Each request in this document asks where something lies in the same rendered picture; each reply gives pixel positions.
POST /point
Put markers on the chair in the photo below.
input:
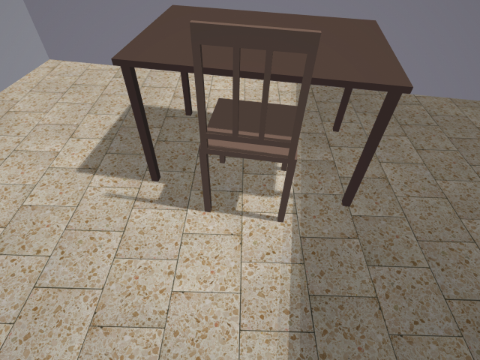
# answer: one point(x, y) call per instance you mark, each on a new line
point(246, 129)

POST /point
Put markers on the table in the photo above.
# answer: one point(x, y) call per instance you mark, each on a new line
point(352, 54)

